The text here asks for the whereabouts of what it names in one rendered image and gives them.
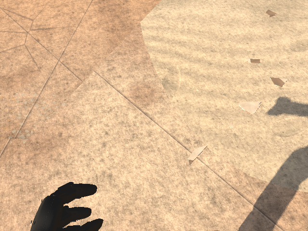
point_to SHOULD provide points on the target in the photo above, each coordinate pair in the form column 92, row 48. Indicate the robot left hand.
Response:
column 52, row 215

